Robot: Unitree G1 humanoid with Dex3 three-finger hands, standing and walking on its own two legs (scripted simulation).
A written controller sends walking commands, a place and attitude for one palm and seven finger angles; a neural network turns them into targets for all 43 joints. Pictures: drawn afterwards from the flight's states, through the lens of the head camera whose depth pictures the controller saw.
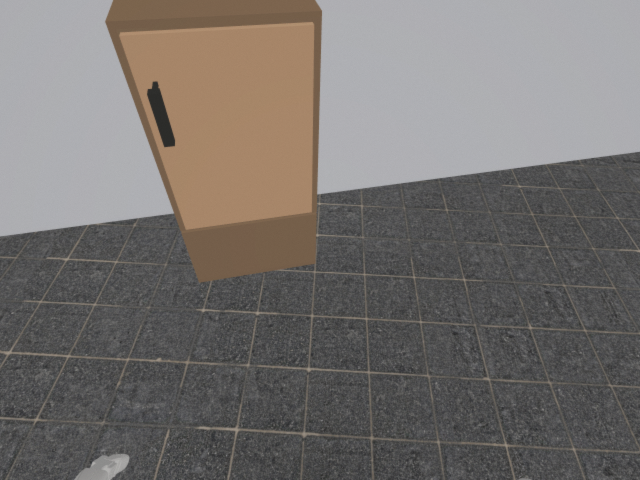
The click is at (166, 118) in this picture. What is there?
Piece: cupboard door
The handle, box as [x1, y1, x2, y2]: [147, 81, 174, 146]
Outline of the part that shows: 156,81 153,82 152,88 148,89 147,95 164,146 174,145 174,138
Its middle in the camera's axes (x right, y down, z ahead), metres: -0.38 -0.30 +0.92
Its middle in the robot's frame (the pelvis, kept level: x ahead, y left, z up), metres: +0.87 +0.42 -0.02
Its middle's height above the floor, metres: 0.74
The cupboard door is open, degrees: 0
